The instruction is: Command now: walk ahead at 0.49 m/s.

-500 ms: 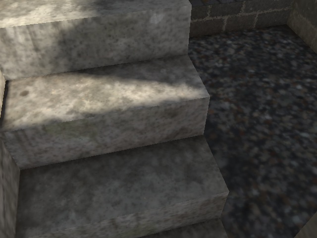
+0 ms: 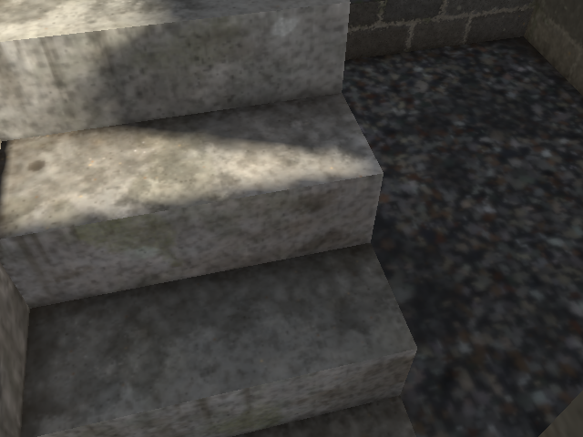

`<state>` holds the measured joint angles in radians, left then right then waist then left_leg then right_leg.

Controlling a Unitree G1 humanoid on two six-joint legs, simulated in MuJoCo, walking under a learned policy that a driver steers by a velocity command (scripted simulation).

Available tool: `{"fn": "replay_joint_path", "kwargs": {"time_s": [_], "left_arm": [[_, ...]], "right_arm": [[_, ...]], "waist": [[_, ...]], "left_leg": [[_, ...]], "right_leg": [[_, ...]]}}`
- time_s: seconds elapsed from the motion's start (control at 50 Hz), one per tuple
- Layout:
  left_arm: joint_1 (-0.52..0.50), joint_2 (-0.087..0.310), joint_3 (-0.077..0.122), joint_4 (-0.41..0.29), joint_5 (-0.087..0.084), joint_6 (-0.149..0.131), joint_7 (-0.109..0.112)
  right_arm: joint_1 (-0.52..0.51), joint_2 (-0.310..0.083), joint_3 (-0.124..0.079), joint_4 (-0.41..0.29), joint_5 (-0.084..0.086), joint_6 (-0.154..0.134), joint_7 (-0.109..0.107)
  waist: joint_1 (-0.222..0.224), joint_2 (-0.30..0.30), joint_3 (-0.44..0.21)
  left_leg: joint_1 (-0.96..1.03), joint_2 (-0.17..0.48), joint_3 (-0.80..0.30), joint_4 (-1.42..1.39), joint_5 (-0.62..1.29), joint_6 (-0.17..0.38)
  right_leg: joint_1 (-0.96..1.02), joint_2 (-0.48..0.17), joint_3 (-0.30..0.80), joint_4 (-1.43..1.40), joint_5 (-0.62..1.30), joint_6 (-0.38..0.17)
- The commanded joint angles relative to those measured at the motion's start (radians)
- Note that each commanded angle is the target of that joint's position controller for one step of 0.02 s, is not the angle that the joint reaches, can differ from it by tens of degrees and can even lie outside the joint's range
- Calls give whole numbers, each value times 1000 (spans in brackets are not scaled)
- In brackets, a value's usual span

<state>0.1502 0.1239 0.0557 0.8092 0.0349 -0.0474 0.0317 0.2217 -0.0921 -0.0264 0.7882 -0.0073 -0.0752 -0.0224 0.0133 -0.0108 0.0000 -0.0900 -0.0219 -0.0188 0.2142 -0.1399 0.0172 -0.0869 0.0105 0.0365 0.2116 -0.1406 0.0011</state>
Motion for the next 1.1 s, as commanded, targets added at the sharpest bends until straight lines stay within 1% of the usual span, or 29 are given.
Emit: {"fn": "replay_joint_path", "kwargs": {"time_s": [0.02,0.26,0.28,0.3,0.38,0.96,0.98,1.1], "left_arm": [[-24,69,13,-64,0,-14,1],[-27,73,9,-63,0,-16,0],[-30,66,10,-60,-8,-16,2],[-30,66,9,-59,-8,-17,2],[-33,69,9,-55,-5,-18,2],[-47,70,11,-52,-5,-17,-1],[-44,78,10,-54,3,-17,-3],[-42,77,10,-59,0,-15,-4]], "right_arm": [[-8,-58,-11,-64,0,-14,-1],[-17,-66,-10,-68,-2,-15,3],[-26,-79,-16,-77,-6,-13,6],[-31,-77,-15,-80,-7,-12,7],[-30,-71,-14,-85,-7,-12,8],[-30,-74,-17,-114,-7,-12,8],[-21,-62,-12,-106,-2,-14,5],[-21,-70,-12,-101,-3,-16,4]], "waist": [[2,18,-55],[1,17,-51],[4,12,-65],[4,16,-63],[2,17,-47],[5,13,-60],[2,17,-46],[4,13,-63]], "left_leg": [[53,108,-76,-4,216,20],[51,108,-81,-13,181,20],[67,108,-83,-8,175,19],[68,109,-85,-9,165,19],[62,108,-85,-12,155,19],[67,106,-81,4,196,15],[50,107,-79,-1,200,16],[51,106,-79,0,204,15]], "right_leg": [[-17,-93,53,-16,181,2],[-25,-93,51,-23,155,5],[-36,-93,44,-11,136,-1],[-44,-92,45,-13,126,-2],[-56,-94,47,-14,122,-1],[-51,-96,49,-4,146,0],[-41,-96,56,-15,165,5],[-22,-95,52,-12,171,7]]}}
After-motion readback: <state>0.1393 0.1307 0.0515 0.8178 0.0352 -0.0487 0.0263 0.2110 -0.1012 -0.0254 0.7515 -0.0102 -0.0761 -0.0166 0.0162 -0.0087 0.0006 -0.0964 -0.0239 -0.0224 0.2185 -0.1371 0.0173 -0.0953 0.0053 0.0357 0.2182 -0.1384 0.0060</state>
